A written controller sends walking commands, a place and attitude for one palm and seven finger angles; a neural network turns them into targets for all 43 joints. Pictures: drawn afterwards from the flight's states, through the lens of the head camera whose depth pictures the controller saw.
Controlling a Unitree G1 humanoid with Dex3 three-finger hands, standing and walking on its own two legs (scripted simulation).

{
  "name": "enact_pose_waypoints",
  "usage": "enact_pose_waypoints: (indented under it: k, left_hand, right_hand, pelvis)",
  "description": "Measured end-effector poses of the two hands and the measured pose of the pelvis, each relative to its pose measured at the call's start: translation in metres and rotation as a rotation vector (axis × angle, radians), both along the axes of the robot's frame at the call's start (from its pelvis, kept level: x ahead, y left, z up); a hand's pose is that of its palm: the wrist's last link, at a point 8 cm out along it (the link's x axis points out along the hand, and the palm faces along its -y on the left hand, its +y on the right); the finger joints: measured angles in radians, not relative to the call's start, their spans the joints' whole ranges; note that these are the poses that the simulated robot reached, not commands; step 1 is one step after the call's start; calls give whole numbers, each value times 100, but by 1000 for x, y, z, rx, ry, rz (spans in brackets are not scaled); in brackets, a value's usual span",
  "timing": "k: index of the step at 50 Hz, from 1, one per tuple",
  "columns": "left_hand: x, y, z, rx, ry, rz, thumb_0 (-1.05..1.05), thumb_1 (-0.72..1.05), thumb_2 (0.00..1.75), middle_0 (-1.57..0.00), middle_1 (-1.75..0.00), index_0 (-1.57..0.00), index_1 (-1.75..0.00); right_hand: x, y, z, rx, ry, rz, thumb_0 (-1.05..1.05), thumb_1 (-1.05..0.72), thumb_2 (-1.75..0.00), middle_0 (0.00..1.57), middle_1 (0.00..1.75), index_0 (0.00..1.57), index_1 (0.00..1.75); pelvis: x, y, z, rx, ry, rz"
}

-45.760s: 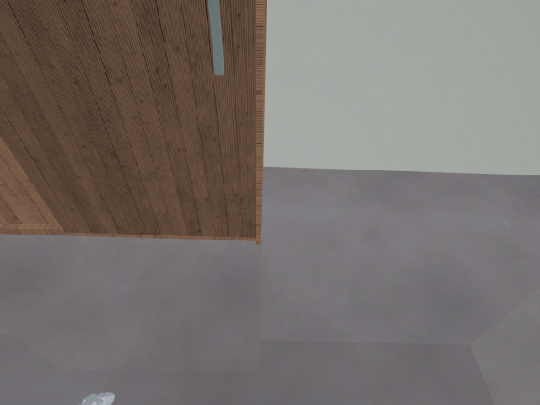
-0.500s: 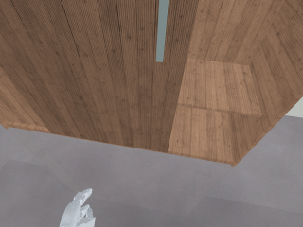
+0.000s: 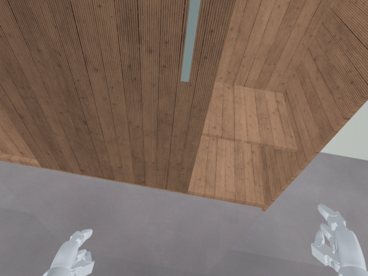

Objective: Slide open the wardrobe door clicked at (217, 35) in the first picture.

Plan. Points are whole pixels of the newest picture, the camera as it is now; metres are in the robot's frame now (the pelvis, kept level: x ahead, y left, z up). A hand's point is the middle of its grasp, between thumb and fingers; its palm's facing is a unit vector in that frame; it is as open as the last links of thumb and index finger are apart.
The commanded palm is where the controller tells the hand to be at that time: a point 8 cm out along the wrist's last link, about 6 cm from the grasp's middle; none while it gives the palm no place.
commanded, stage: let the arm hang, fingers relaxed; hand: right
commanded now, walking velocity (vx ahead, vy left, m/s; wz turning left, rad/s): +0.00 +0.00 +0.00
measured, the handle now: (190, 39) +0.66 +0.05 +0.20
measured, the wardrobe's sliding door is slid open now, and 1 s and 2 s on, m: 0.46 0.46 0.46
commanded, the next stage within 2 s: look to check the result in 0.96 s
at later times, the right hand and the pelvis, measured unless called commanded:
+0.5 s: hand out of the picture -0.02 -0.21 -0.16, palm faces +0.01 +0.97 -0.25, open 7.3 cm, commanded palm none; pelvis -0.02 -0.01 +0.01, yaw +1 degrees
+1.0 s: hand out of the picture +0.04 -0.17 -0.16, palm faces +0.01 +0.98 -0.20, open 7.3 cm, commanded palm none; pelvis +0.00 +0.01 +0.02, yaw +1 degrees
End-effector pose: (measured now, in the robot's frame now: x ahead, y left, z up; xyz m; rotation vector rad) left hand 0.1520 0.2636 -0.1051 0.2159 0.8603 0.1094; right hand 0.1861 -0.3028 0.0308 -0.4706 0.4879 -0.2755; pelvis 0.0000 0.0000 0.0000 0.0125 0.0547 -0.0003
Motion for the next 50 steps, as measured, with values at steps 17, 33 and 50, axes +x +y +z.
enact_pose_waypoints:
  k: [17, 33, 50]
  left_hand:
    - [-164, -35, -19, -6, 511, 102, 1, 91, 90, -20, -30, -20, -30]
    - [-160, -45, -29, -57, 504, 129, 1, 92, 90, -20, -30, -20, -30]
    - [-144, -32, -24, -42, 498, 139, 1, 92, 90, -20, -30, -20, -30]
  right_hand:
    - [-200, 61, -166, 373, 841, -196, -2, -98, -90, 21, 30, 21, 30]
    - [-179, 62, -156, 343, 822, -192, 0, -91, -90, 20, 30, 20, 30]
    - [-150, 81, -158, 366, 794, -161, 0, -92, -90, 20, 30, 20, 30]
  pelvis:
    - [-19, -2, 9, 9, -51, -4]
    - [-9, -5, 13, -9, -59, 16]
    - [2, 5, 16, -8, -66, 17]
